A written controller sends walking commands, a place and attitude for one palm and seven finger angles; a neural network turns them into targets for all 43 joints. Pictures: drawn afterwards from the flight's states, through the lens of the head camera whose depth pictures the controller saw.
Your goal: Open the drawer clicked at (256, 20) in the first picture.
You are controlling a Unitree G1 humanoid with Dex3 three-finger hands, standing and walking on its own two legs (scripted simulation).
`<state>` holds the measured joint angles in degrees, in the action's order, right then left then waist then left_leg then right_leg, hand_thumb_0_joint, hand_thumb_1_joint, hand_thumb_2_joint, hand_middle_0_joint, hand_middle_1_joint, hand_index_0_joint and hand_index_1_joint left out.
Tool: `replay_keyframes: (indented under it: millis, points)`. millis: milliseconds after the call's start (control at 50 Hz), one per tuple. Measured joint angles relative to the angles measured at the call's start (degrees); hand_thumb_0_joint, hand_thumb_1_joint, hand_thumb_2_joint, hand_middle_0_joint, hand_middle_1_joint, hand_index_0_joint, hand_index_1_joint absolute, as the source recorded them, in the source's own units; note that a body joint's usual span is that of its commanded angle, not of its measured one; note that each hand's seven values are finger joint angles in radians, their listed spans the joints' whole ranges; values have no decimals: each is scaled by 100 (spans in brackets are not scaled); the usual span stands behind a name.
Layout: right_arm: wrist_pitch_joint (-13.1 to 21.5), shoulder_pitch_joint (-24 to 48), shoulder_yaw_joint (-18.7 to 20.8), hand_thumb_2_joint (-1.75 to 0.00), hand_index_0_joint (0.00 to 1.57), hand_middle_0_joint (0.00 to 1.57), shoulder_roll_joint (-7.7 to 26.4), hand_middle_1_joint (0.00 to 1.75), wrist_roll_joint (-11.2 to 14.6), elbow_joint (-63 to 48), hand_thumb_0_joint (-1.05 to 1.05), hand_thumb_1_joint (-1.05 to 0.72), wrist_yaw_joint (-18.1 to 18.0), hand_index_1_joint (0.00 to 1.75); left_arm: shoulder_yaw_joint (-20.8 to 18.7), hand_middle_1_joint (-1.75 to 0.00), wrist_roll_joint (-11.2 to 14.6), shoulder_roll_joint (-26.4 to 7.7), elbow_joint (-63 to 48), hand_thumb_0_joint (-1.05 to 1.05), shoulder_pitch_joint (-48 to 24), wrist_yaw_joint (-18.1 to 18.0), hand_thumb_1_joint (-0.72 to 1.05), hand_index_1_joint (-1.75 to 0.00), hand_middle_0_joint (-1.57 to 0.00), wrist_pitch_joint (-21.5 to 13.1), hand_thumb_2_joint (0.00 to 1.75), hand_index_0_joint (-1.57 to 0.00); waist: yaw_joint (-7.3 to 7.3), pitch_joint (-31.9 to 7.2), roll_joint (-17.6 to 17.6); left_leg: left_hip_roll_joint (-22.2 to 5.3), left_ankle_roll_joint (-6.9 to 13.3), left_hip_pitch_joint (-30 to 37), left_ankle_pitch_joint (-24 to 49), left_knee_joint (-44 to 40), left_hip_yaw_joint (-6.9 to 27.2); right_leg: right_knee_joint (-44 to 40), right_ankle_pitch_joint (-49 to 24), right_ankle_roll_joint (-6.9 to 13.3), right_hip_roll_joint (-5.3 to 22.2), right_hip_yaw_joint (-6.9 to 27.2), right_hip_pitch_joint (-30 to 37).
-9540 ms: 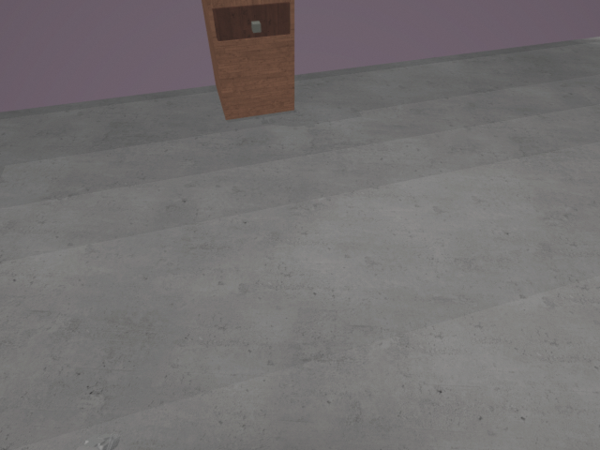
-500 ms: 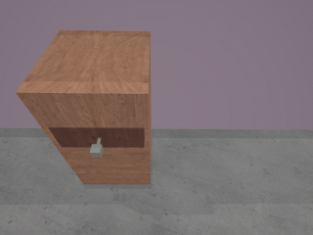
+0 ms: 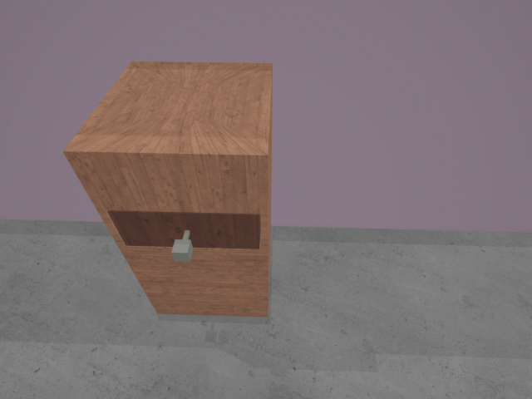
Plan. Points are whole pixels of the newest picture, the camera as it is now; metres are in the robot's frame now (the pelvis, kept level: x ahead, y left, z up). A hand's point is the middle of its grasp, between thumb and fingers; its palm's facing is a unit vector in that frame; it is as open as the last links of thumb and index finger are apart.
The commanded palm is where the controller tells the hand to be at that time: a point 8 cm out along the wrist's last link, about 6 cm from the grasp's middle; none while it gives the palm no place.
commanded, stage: come to a stop and stand still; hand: left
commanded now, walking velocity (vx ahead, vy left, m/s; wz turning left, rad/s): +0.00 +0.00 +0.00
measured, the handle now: (184, 244) +0.52 +0.26 -0.22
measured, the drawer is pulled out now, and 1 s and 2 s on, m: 0.00 0.00 0.00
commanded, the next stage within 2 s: look again from close up in 0.52 s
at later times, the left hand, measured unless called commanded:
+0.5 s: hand out of the picture +0.03 +0.15 -0.16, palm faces +0.02 -0.98 -0.17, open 7.4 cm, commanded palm none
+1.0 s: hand out of the picture +0.03 +0.13 -0.16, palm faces +0.03 -0.98 -0.19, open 7.4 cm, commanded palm none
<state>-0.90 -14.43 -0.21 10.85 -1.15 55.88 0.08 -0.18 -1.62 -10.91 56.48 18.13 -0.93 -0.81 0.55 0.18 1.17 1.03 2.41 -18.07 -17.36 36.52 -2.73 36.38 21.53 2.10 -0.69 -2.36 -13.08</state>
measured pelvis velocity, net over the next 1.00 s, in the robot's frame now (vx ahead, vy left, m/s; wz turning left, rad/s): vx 0.05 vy -0.03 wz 0.00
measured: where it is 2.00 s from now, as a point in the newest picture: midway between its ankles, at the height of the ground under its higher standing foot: outside the picture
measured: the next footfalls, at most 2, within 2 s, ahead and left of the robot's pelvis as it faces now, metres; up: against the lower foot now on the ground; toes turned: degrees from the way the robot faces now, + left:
left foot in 1.76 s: +0.05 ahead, +0.16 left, +0.00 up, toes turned -13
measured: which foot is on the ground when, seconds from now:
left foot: down 0.00-1.00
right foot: down 0.00-1.00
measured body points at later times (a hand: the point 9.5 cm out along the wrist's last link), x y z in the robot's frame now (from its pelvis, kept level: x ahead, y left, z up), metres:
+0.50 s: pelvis +0.04 -0.01 +0.01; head +0.04 -0.01 +0.46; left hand +0.03 +0.20 -0.15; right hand +0.03 -0.22 -0.15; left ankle +0.03 +0.10 -0.72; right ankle -0.02 -0.10 -0.72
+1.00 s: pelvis +0.05 -0.03 +0.02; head +0.05 -0.04 +0.46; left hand +0.03 +0.19 -0.14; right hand +0.05 -0.25 -0.15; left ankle +0.03 +0.10 -0.72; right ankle -0.02 -0.10 -0.72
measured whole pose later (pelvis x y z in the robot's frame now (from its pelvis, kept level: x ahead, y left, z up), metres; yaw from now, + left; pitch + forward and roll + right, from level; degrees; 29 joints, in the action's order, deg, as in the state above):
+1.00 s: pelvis +0.05 -0.03 +0.02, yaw +0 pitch -1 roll +1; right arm 0.8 -15.2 -1.6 8.8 -0.3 65.7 -2.2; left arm 0.6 -0.8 -7.6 63.9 18.3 -2.2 -1.5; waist 0.3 1.2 -0.3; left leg -0.4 -0.5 -9.4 -15.0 25.1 -2.2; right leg 24.1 19.4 3.9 -2.6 -2.4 -4.2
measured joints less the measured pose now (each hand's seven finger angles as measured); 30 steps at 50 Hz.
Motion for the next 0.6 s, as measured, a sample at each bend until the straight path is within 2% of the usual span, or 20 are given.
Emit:
replay_keyframes:
  millis: [100,280,420,600]
  points:
    - [110,-110,-33,-90,20,20,-54,30,35,260,0,-93,-39,30,78,-30,44,133,288,1,222,-13,91,-30,-20,-1,89,-20,-60,-20,-91,-38,-56,211,107,-333,5,-405,-71,-3,-43,-3,242]
    - [202,-292,-136,-90,20,19,-193,30,82,747,0,-92,-136,30,99,-30,63,293,608,1,115,-43,91,-30,-20,-44,89,-20,-19,95,-183,-51,-81,425,135,-622,11,-748,-142,8,-70,3,475]
    - [204,-239,-148,-90,20,19,-304,30,87,901,0,-91,-176,30,91,-30,71,316,691,1,8,-86,91,-30,-20,-57,89,-20,-57,109,-186,-66,-123,562,119,-728,3,-854,-132,36,-89,19,605]
    - [193,-175,-133,-90,20,19,-278,30,82,958,1,-93,-200,30,70,-30,76,278,680,1,-95,-118,92,-30,-20,-53,89,-20,-60,106,-165,-62,-161,691,159,-904,7,-984,-144,66,-92,20,712]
